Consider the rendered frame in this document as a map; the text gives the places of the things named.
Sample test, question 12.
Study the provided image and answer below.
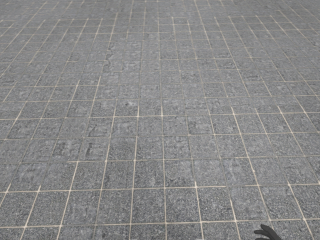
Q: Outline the right robot hand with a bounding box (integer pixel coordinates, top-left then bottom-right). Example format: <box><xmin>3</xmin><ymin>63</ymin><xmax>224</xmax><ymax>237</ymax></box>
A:
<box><xmin>254</xmin><ymin>224</ymin><xmax>282</xmax><ymax>240</ymax></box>

